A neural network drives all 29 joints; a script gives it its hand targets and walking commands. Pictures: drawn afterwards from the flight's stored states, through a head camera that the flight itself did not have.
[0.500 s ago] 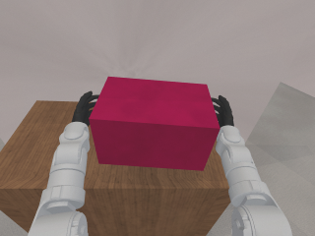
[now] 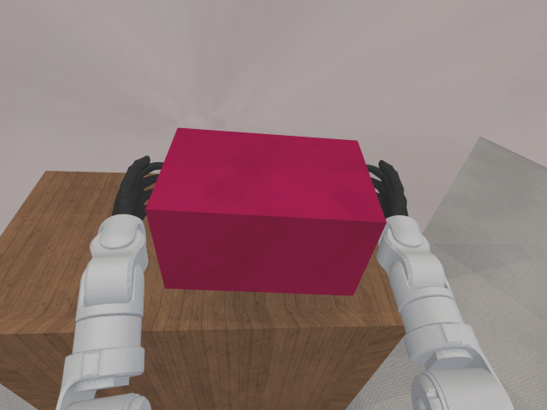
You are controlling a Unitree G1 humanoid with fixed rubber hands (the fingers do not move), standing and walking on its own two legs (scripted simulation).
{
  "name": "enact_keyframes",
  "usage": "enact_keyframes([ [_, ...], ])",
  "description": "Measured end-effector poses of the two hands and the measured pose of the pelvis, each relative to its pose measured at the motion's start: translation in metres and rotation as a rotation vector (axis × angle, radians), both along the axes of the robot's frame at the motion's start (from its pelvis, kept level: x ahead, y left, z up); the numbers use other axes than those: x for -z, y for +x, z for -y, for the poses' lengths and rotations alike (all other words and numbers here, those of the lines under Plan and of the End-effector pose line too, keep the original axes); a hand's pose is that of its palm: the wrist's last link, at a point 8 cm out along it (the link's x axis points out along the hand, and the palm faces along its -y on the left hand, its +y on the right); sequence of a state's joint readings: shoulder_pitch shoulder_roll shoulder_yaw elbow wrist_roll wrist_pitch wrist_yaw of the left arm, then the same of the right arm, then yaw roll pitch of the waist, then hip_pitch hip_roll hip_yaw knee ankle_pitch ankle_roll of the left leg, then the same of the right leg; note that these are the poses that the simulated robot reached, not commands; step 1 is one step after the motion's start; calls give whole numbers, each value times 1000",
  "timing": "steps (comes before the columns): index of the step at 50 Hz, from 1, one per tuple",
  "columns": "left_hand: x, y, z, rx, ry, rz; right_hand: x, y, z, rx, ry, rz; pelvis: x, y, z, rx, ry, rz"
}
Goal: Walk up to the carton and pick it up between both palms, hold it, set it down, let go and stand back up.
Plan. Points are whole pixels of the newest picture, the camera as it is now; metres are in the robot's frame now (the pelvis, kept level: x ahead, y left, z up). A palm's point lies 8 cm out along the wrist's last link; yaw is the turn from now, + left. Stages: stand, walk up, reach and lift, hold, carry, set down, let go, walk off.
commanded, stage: reach and lift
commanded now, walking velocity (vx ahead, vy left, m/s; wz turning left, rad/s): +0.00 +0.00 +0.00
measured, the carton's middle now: (265, 211) +0.38 -0.01 +0.11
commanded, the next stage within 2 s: hold in 0.64 s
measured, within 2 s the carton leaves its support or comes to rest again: neither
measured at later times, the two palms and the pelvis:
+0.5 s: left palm (124, 206) +0.35 +0.18 +0.16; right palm (394, 206) +0.35 -0.19 +0.15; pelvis +0.00 +0.00 +0.00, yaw +0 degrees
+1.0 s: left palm (114, 202) +0.33 +0.19 +0.18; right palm (398, 200) +0.34 -0.18 +0.17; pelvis -0.01 +0.00 +0.00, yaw +0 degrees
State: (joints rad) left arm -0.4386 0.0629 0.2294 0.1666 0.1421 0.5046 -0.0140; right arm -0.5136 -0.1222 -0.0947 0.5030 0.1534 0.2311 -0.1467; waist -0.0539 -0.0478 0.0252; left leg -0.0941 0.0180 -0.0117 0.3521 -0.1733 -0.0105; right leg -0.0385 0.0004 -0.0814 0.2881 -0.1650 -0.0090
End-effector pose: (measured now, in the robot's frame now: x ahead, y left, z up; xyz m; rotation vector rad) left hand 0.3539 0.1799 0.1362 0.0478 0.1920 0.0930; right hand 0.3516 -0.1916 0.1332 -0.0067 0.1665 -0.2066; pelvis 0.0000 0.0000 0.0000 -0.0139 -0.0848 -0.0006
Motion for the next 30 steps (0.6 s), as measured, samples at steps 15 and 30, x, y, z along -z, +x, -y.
enact_keyframes([
  [15,-12,-3,-2,-8,6,6,-11,0,-2,-6,10,8,0,6,-2,0,-2,20],
  [30,-26,-9,-2,-16,4,12,-25,-5,-3,-8,22,16,0,-1,-1,6,0,36],
])
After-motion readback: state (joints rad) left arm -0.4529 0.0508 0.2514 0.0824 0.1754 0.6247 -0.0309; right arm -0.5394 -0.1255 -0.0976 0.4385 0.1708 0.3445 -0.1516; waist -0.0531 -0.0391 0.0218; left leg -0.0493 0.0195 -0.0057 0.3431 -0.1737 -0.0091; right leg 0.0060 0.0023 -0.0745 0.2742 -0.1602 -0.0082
